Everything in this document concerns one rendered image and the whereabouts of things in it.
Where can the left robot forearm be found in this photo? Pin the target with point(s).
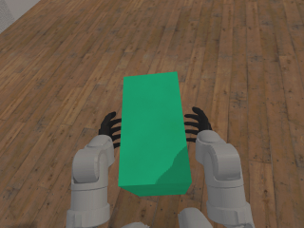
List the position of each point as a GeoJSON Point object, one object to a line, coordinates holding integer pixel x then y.
{"type": "Point", "coordinates": [89, 180]}

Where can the right robot hand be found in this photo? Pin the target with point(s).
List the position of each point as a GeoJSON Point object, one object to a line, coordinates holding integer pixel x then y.
{"type": "Point", "coordinates": [203, 123]}

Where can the carton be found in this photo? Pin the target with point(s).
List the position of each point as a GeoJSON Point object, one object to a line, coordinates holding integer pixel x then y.
{"type": "Point", "coordinates": [154, 157]}

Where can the left robot hand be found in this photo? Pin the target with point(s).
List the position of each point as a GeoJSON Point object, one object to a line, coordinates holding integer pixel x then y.
{"type": "Point", "coordinates": [108, 131]}

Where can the right robot forearm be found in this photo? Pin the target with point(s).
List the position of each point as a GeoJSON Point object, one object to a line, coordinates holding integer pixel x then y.
{"type": "Point", "coordinates": [226, 203]}

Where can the right robot thigh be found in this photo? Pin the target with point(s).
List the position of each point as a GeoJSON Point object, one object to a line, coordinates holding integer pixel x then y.
{"type": "Point", "coordinates": [192, 217]}

